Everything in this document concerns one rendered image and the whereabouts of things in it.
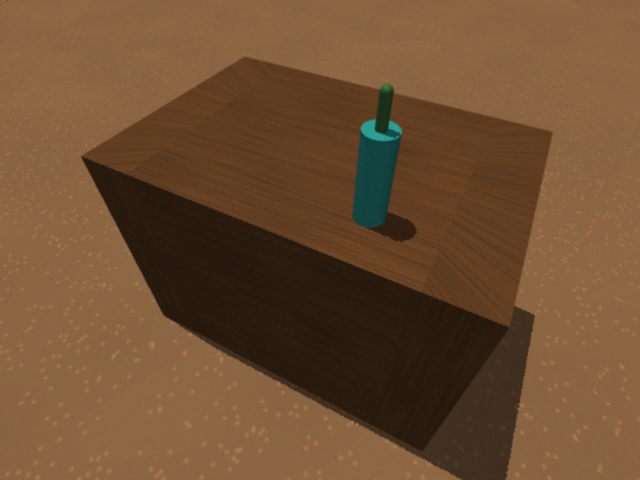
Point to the bottle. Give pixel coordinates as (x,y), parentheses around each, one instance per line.
(377,157)

